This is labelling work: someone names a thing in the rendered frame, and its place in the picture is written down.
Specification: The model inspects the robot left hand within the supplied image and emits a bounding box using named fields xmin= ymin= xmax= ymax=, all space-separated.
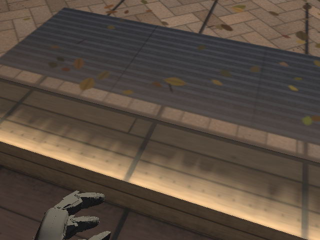
xmin=32 ymin=190 xmax=111 ymax=240

